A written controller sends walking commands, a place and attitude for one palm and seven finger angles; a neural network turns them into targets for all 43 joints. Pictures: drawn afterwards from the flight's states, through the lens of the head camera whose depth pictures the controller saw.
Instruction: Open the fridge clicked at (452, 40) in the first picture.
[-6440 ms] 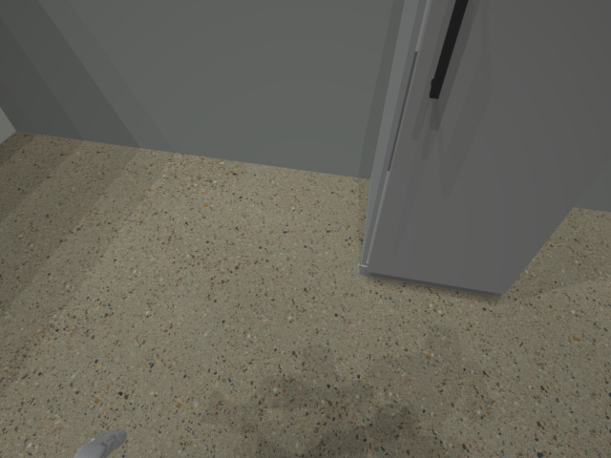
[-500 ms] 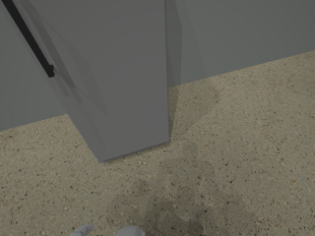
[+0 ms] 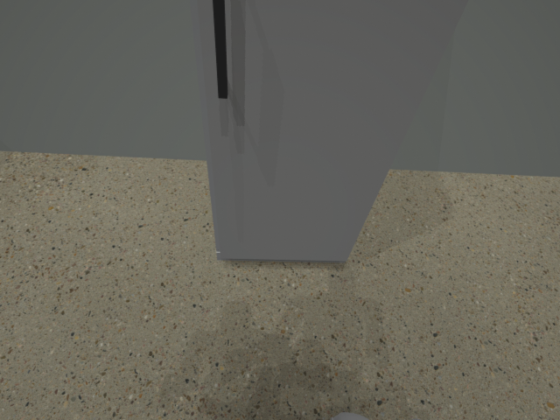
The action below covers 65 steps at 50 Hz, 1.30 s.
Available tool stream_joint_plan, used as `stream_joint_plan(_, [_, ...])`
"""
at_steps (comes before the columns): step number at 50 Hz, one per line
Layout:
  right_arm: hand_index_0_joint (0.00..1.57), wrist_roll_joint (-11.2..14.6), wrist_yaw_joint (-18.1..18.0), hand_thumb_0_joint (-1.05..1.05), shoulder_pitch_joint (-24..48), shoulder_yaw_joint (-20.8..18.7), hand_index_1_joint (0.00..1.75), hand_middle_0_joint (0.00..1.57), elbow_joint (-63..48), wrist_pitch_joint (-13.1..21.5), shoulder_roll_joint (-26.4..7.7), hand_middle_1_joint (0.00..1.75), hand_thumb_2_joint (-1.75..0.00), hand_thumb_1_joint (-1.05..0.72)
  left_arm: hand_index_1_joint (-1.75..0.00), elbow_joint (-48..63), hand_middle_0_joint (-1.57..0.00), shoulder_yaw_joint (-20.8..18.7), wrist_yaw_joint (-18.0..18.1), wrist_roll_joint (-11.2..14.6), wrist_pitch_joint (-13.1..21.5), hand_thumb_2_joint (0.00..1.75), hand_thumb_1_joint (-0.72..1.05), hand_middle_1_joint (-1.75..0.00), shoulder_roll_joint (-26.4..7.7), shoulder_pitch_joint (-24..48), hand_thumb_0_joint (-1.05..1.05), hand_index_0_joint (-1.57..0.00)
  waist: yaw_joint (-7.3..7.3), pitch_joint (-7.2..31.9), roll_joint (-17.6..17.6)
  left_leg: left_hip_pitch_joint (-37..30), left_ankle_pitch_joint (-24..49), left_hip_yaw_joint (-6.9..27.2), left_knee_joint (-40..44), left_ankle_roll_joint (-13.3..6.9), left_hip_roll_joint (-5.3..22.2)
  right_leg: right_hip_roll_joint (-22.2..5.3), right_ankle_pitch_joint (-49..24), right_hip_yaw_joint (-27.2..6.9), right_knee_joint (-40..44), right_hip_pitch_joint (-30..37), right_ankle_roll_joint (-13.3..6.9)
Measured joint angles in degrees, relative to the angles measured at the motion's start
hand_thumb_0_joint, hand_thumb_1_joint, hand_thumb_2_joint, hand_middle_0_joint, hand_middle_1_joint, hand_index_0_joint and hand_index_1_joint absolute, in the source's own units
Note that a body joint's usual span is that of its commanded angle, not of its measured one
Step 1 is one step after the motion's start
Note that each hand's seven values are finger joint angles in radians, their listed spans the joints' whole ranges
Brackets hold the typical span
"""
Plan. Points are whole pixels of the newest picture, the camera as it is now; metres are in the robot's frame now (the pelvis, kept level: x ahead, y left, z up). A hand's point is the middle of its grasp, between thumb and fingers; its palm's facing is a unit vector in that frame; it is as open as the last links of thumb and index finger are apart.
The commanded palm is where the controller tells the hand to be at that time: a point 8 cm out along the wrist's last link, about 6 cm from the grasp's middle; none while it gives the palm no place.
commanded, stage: take the last steps up to it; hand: left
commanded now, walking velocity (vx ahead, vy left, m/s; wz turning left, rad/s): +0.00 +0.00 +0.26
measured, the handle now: (220, 10) +0.71 +0.19 +0.22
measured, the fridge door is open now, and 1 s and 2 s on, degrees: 0 0 0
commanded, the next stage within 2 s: come to a stop and stand still in 0.94 s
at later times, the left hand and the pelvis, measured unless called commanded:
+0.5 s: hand out of the picture -0.02 +0.12 -0.16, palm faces +0.15 -0.97 -0.19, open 7.4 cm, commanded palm none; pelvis +0.04 -0.04 +0.00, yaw +4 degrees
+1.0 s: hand (161, 374) +0.21 +0.21 -0.18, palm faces +0.13 -0.98 -0.18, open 7.4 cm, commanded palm none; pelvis +0.20 +0.03 +0.00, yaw +3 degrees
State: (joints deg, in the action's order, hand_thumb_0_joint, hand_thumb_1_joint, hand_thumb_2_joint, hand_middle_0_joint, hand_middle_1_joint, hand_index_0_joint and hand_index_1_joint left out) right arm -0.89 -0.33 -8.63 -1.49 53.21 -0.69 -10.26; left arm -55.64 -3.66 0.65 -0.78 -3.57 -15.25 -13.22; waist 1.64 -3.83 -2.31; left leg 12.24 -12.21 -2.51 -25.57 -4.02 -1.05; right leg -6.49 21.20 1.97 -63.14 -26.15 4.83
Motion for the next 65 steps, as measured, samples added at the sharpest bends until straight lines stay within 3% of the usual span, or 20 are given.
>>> stream_joint_plan(6, [0.20, -0.3, -0.2, 0.00, -2.6, -0.4, 0.30, 0.20, 1.7, -0.2, 0.9, 0.30, -0.90, -0.91, -0.30, 0.2, -0.20, 0.5, 0.2, 0.0, 0.0, 0.89, 0.91, -0.30, 1.8, 1.5, 0.01, -0.20, -1.27, 1.4, 0.8, -0.5, 1.7, 1.2, 2.0, -0.3, -1.5, 1.3, 1.5, -0.5, 8.7, 3.3, -0.2])
stream_joint_plan(11, [0.20, -0.9, -0.2, 0.00, -5.8, -0.9, 0.30, 0.20, 3.8, -0.1, 0.4, 0.30, -0.90, -0.91, -0.30, -0.4, -0.20, 1.3, -0.4, -0.4, 0.9, 0.89, 0.91, -0.30, 3.7, 1.1, 0.01, -0.20, -2.81, 3.2, 2.1, -0.1, 1.4, 1.5, 1.6, 0.2, -1.9, 3.2, 3.8, 0.4, 19.5, 8.5, -2.0])
stream_joint_plan(14, [0.20, -0.8, -0.2, 0.00, -8.4, -1.3, 0.30, 0.20, 5.6, -0.2, 0.0, 0.30, -0.90, -0.91, -0.30, -0.8, -0.20, 1.7, -0.8, -0.5, 2.2, 0.89, 0.91, -0.30, 4.7, -0.2, 0.01, -0.20, -3.08, 4.5, 2.8, 0.7, -0.1, 1.7, -0.6, 0.9, -2.0, 4.5, 1.4, 1.5, 29.8, 14.1, -3.2])
stream_joint_plan(17, [0.20, -0.5, -0.2, 0.00, -10.7, -1.7, 0.30, 0.20, 7.7, -0.9, -0.4, 0.30, -0.90, -0.91, -0.30, -1.5, -0.20, 2.0, -0.5, -0.9, 3.7, 0.89, 0.91, -0.30, 6.2, -2.1, 0.01, -0.20, -2.36, 5.2, 3.9, 5.0, -10.1, 2.4, -11.7, 1.9, -1.5, 5.6, -2.6, 2.3, 34.2, 16.7, -5.9])
stream_joint_plan(19, [0.20, -0.9, 0.4, 0.00, -11.8, -2.0, 0.30, 0.20, 8.8, -1.5, -0.5, 0.30, -0.90, -0.91, -0.30, -2.2, -0.20, 2.0, -0.2, -0.6, 4.4, 0.89, 0.91, -0.30, 7.0, -4.7, 0.01, -0.20, -1.75, 5.9, 4.0, 9.1, -11.5, 1.9, -21.0, 2.3, -0.9, 5.7, -3.3, 2.8, 36.3, 18.5, -6.8])
stream_joint_plan(23, [0.20, -1.1, 1.2, 0.01, -11.8, -2.7, 0.30, 0.20, 8.9, -1.3, -0.8, 0.30, -0.90, -0.91, -0.30, -5.3, -0.20, 2.2, 0.2, -0.2, 5.2, 0.89, 0.91, -0.30, 8.2, -9.7, 0.01, -0.20, -1.71, 5.5, 3.4, 15.7, -5.1, 1.0, -31.9, 3.5, 2.2, 5.6, -5.1, 2.8, 42.3, 22.8, -6.8])
stream_joint_plan(27, [0.20, -0.9, 1.3, 0.00, -10.6, -3.3, 0.30, 0.19, 8.5, -0.8, -1.0, 0.30, -0.90, -0.91, -0.30, -8.3, -0.20, 2.7, 0.3, -0.2, 5.8, 0.89, 0.91, -0.30, 9.7, -12.8, 0.01, -0.20, -1.96, 4.1, 3.9, 19.9, 0.2, 1.3, -33.4, 4.6, 5.3, 6.0, -5.2, 4.1, 45.8, 26.0, -6.5])
stream_joint_plan(32, [0.20, -0.8, 1.6, 0.00, -7.3, -3.1, 0.30, 0.19, 8.3, -0.5, -0.3, 0.30, -0.90, -0.91, -0.30, -10.4, -0.20, 2.8, 0.5, -0.6, 6.7, 0.89, 0.91, -0.30, 10.8, -15.4, 0.01, -0.20, -0.41, 2.5, 3.5, 19.8, 0.3, -0.3, -25.1, 4.4, 7.1, 5.5, -2.9, 4.9, 46.6, 28.4, -5.5])
stream_joint_plan(37, [0.20, -0.6, 1.6, 0.00, -2.5, -2.2, 0.30, 0.19, 6.7, 1.6, 1.2, 0.30, -0.90, -0.91, -0.30, -11.8, -0.20, 2.6, 0.4, -0.7, 6.5, 0.89, 0.91, -0.30, 10.7, -16.4, 0.01, -0.20, 1.27, 0.9, 1.8, 13.4, -0.8, -3.4, -11.5, 2.8, 5.3, 3.7, 3.0, 4.8, 41.4, 28.7, -3.3])
stream_joint_plan(38, [0.20, -0.8, 1.4, 0.00, -1.8, -1.9, 0.30, 0.19, 6.1, 2.6, 1.3, 0.30, -0.90, -0.91, -0.30, -12.0, -0.20, 2.5, 0.3, -0.5, 6.4, 0.89, 0.91, -0.30, 10.8, -16.8, 0.01, -0.20, 1.29, 0.8, 1.8, 11.2, 0.6, -3.8, -8.6, 2.3, 4.9, 3.3, 5.3, 4.4, 36.9, 27.2, -3.3])
stream_joint_plan(42, [0.20, -0.7, 0.2, 0.00, 0.4, -1.1, 0.30, 0.19, 5.2, 4.6, 3.4, 0.30, -0.90, -0.91, -0.30, -12.3, -0.20, 2.1, 0.0, 0.1, 4.7, 0.89, 0.91, -0.30, 9.2, -13.6, 0.01, -0.20, 0.76, -0.3, -0.2, 8.4, -3.7, -6.4, -11.4, 2.0, 4.1, 2.5, 7.2, -0.1, 5.0, 13.1, -6.1])
stream_joint_plan(45, [0.20, 0.0, -1.4, -0.02, -0.3, -1.9, 0.30, 0.20, 4.6, 5.7, 3.7, 0.30, -0.90, -0.94, -0.30, -11.0, -0.20, 1.1, -0.3, -0.2, 4.3, 0.89, 0.91, -0.30, 7.5, -9.7, 0.01, -0.20, -0.33, 0.7, -0.5, 3.3, -3.1, -7.5, -6.2, 2.4, 3.6, 1.9, 2.1, 0.7, -3.6, 4.5, -6.0])
stream_joint_plan(50, [0.20, -0.6, -1.4, -0.03, -3.3, -1.8, 0.30, 0.20, 5.9, 5.2, 1.9, 0.30, -0.90, -0.96, -0.30, -6.0, -0.19, -0.1, -0.5, -0.5, 4.0, 0.89, 0.92, -0.30, 5.2, -2.8, 0.01, -0.20, -0.82, 2.9, 0.1, -2.8, -2.1, -7.6, 0.7, 2.6, 2.8, 0.6, -3.7, 2.1, 4.8, -2.0, -4.8])
stream_joint_plan(56, [0.20, -1.1, -0.9, -0.02, -7.0, -1.6, 0.30, 0.20, 8.0, 3.0, 1.3, 0.30, -0.90, -0.93, -0.30, -1.9, -0.19, 0.1, -0.8, -0.5, 4.2, 0.89, 0.92, -0.30, 4.8, 3.2, 0.00, -0.19, -2.20, 2.4, 1.6, -6.3, -5.3, -7.1, 0.3, 4.5, 3.3, 0.7, -8.4, 2.7, 23.1, 1.1, -4.1])
stream_joint_plan(58, [0.20, -0.9, -0.9, -0.01, -8.1, -1.3, 0.30, 0.20, 8.7, 2.4, 1.6, 0.30, -0.90, -0.92, -0.30, -1.3, -0.19, 0.6, -0.6, -0.5, 5.0, 0.90, 0.92, -0.30, 4.7, 3.9, 0.00, -0.19, -2.47, 1.9, 1.7, -6.3, -8.2, -7.0, -3.1, 5.6, 3.6, 1.0, -15.0, 2.8, 30.3, 4.7, -4.4])
stream_joint_plan(61, [0.20, 0.1, -1.1, 0.00, -7.8, -1.6, 0.30, 0.20, 9.5, 0.7, 0.9, 0.30, -0.90, -0.91, -0.30, -1.9, -0.19, 1.8, 0.0, -0.4, 5.5, 0.89, 0.92, -0.30, 6.3, 5.2, 0.00, -0.20, -3.37, 0.6, 4.7, -2.8, -15.5, -3.5, -11.8, 5.6, 4.8, 2.7, -9.8, 4.2, 28.7, 5.2, -6.3])
stream_joint_plan(65, [0.20, 0.7, -1.4, 0.00, -6.2, -1.9, 0.30, 0.20, 9.0, -1.2, 0.8, 0.30, -0.90, -0.91, -0.30, -1.5, -0.20, 2.4, 0.7, -0.4, 4.5, 0.89, 0.91, -0.30, 7.9, 6.8, 0.00, -0.20, -3.05, -1.7, 4.6, 4.3, -20.8, -0.5, -26.4, 5.8, 2.3, 2.1, -10.0, 4.6, 30.4, 6.1, -6.9])
